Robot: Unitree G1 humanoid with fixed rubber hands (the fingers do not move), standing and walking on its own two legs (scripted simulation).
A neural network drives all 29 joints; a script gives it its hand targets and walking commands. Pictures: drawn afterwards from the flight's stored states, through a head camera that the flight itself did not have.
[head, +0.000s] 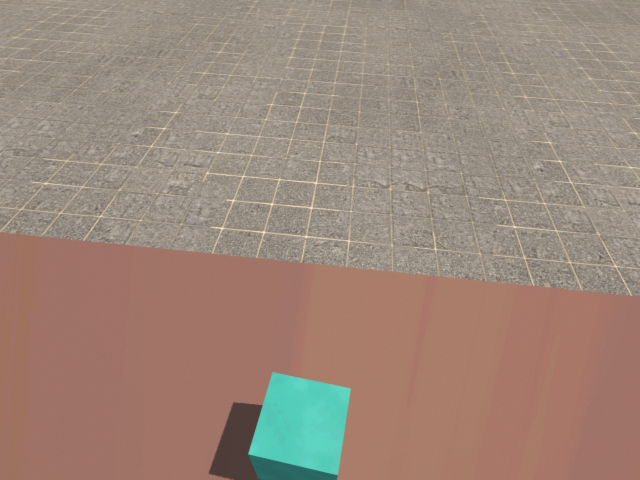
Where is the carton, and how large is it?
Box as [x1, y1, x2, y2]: [248, 372, 350, 479]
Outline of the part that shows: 273,372 248,453 258,478 336,479 350,388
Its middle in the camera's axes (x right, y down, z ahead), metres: -0.05 +0.53 +1.04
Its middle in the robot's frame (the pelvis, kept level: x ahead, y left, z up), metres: +0.38 +0.05 -0.64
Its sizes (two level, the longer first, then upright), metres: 0.210 0.200 0.250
